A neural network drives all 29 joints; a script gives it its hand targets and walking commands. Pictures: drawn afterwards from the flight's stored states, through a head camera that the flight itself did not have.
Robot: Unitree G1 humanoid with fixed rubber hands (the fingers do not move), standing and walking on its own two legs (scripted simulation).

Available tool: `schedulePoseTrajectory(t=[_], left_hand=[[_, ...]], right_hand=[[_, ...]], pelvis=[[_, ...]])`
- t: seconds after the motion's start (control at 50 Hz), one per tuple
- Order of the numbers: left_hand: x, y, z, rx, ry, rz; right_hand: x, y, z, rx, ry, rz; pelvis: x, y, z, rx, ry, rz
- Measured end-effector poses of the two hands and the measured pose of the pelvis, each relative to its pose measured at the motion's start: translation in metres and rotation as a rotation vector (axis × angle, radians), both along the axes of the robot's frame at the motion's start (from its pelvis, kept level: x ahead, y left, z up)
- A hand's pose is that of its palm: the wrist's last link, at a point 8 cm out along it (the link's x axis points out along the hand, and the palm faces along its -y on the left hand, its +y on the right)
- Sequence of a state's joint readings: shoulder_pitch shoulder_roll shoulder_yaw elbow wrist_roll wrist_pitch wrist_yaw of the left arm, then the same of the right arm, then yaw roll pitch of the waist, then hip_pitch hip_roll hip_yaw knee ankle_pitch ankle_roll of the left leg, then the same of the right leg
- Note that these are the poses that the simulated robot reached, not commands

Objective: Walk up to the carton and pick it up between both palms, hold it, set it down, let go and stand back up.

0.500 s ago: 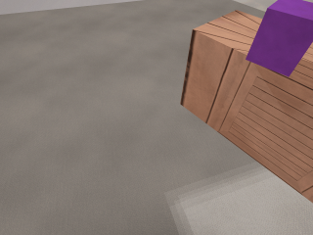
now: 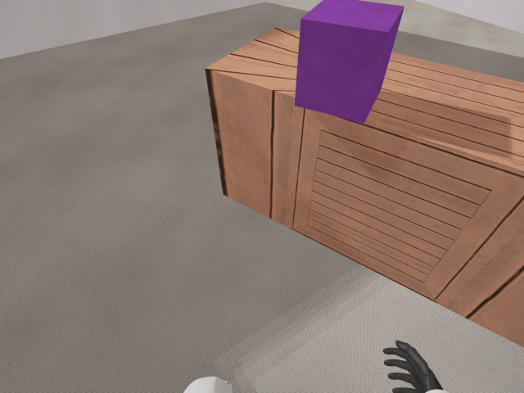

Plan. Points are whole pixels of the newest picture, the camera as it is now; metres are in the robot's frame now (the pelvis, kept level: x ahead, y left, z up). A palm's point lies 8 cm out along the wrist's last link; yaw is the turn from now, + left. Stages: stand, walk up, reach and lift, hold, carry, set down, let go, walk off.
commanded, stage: walk up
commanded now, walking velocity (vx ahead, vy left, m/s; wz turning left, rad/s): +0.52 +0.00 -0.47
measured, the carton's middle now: (345, 59) +1.00 -0.20 +0.06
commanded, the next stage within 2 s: none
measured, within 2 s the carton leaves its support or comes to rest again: neither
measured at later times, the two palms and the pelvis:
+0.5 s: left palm (161, 234) +0.44 +0.25 -0.08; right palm out of the picture +0.12 -0.21 -0.08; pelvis +0.25 +0.02 +0.03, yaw -10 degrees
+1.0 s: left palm (194, 228) +0.46 +0.18 -0.08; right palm (435, 254) +0.43 -0.34 -0.11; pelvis +0.42 -0.08 +0.03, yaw -13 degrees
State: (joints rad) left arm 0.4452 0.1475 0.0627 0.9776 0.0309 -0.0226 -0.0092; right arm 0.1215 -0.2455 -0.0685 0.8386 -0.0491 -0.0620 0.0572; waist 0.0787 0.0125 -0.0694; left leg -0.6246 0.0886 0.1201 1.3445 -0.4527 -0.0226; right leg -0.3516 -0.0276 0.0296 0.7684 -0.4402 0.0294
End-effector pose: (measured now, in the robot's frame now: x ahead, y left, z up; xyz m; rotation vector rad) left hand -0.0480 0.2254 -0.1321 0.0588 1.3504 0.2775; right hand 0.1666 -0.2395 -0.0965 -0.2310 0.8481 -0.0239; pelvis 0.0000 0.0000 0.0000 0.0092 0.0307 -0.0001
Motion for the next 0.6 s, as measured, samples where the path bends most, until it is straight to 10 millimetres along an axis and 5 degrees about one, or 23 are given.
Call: schedulePoseTrajectory(t=[0.1, 0.18, 0.24, 0.32, 0.4, 0.5, 0.6], left_hand=[[0.034, -0.007, 0.012, -0.038, 0.036, -0.013], [0.107, 0.019, 0.009, -0.021, -0.020, -0.054], [0.175, 0.048, -0.003, 0.003, -0.060, -0.117], [0.281, 0.073, 0.013, 0.050, -0.154, -0.223], [0.392, 0.071, 0.038, 0.075, -0.270, -0.351], [0.493, 0.024, 0.048, 0.003, -0.360, -0.455], [0.562, -0.048, 0.046, -0.101, -0.402, -0.540]], right_hand=[[0.087, 0.027, 0.048, 0.027, -0.136, 0.026], [0.130, 0.037, 0.050, 0.023, -0.145, -0.008], [0.139, 0.034, 0.031, -0.005, -0.107, -0.078], [0.088, 0.024, 0.001, -0.014, 0.081, -0.245], [0.014, 0.023, 0.003, -0.030, 0.328, -0.388], [-0.042, 0.028, 0.020, -0.035, 0.556, -0.510], [-0.034, 0.035, 0.020, 0.023, 0.645, -0.563]], pelvis=[[0.047, 0.003, 0.019, -0.031, 0.007, -0.050], [0.093, 0.015, 0.017, -0.045, -0.001, -0.072], [0.130, 0.029, 0.004, -0.019, -0.010, -0.094], [0.172, 0.042, 0.008, -0.021, -0.024, -0.124], [0.208, 0.037, 0.023, -0.017, -0.025, -0.154], [0.250, 0.024, 0.031, -0.019, -0.022, -0.170], [0.292, 0.000, 0.029, -0.010, -0.020, -0.189]])
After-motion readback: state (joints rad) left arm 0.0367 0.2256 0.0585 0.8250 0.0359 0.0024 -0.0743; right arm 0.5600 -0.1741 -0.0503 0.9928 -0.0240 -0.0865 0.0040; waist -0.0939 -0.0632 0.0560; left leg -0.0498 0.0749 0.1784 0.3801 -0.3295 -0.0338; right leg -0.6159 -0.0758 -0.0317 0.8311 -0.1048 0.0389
